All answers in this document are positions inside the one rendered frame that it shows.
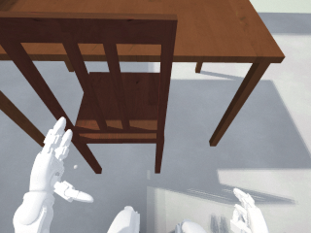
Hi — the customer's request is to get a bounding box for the left robot thigh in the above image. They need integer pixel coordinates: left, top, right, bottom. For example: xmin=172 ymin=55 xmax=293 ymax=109
xmin=107 ymin=210 xmax=140 ymax=233

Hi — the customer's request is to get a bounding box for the robot right hand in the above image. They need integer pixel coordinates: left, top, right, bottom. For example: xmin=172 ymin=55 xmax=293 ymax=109
xmin=230 ymin=188 xmax=270 ymax=233

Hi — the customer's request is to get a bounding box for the right robot thigh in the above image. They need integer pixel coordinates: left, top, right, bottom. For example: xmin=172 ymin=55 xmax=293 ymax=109
xmin=175 ymin=221 xmax=207 ymax=233

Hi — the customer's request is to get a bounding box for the robot thigh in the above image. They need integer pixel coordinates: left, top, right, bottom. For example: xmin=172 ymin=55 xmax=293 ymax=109
xmin=175 ymin=221 xmax=207 ymax=233
xmin=107 ymin=210 xmax=140 ymax=233

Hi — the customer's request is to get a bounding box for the left robot forearm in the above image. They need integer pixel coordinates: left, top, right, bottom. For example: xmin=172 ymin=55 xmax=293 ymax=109
xmin=13 ymin=190 xmax=55 ymax=233

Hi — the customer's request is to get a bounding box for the table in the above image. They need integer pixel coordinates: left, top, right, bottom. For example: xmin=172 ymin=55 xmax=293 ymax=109
xmin=0 ymin=0 xmax=286 ymax=148

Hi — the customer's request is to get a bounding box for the robot left hand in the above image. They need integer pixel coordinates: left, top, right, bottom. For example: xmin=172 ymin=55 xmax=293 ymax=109
xmin=29 ymin=117 xmax=94 ymax=203

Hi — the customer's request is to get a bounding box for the chair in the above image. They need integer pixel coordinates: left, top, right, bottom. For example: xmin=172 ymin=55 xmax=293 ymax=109
xmin=0 ymin=11 xmax=178 ymax=174

